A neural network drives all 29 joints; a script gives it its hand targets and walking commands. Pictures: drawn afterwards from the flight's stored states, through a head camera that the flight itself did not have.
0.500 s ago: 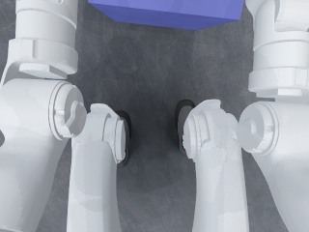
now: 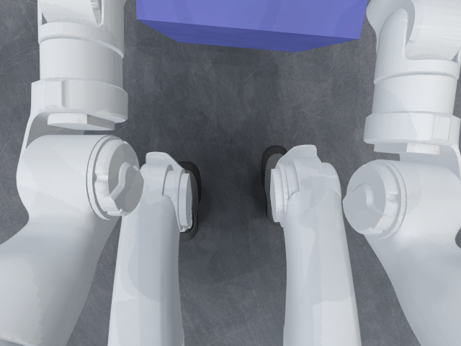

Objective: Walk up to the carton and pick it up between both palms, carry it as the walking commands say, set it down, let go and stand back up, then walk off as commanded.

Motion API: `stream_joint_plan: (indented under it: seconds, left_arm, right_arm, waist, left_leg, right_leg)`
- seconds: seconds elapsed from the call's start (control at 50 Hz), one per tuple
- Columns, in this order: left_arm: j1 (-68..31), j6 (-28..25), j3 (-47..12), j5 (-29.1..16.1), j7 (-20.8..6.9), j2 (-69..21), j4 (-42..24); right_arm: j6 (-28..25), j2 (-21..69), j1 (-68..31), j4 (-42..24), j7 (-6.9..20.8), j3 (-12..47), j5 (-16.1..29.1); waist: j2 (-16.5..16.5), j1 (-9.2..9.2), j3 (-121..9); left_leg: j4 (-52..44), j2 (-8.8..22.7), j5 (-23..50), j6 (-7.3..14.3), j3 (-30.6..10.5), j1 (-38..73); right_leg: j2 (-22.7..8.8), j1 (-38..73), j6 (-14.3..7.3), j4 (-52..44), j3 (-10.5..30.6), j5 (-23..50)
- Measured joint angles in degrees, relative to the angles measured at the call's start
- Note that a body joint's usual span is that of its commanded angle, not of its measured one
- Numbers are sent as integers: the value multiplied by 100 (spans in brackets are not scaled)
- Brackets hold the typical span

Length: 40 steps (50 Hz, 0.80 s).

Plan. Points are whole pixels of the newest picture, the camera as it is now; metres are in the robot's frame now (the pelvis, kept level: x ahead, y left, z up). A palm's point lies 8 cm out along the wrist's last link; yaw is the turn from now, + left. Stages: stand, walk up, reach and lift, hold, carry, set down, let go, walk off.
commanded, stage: reach and lift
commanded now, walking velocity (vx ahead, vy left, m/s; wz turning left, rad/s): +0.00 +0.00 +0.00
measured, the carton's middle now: out of the picture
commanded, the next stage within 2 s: none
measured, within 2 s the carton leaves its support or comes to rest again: neither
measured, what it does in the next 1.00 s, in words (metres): rises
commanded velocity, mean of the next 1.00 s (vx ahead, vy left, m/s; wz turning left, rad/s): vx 0.00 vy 0.00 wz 0.00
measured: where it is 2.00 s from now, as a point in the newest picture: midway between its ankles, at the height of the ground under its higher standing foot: (231, 206)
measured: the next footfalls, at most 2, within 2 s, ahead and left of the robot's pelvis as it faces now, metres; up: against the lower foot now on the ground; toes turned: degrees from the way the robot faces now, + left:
none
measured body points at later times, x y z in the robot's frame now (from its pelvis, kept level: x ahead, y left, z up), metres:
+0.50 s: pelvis -0.01 +0.00 +0.05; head +0.34 -0.01 +0.31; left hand +0.58 +0.12 -0.05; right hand +0.55 -0.19 -0.05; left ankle +0.12 +0.10 -0.43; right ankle +0.15 -0.13 -0.43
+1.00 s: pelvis -0.01 +0.00 +0.10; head +0.32 -0.01 +0.40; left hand +0.56 +0.11 +0.02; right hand +0.52 -0.19 +0.02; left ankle +0.12 +0.10 -0.43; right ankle +0.15 -0.13 -0.43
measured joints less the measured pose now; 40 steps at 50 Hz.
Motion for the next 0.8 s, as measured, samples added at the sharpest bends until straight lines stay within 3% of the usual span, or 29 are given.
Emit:
stream_joint_plan:
  seconds: [0.8]
  left_arm:
    - [839,199,187,202,-111,-390,-565]
  right_arm:
    - [230,363,734,-522,82,-128,-183]
  waist:
    - [-1,-77,-8]
  left_leg:
    - [-1581,-41,457,29,-60,1746]
  right_leg:
    - [-56,1809,17,-1579,35,388]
